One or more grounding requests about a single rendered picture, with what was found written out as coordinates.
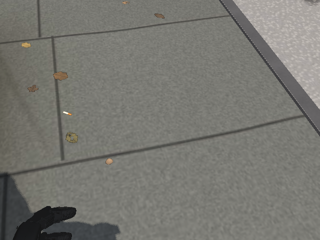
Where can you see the robot left hand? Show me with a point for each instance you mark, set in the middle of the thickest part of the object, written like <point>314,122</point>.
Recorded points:
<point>42,219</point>

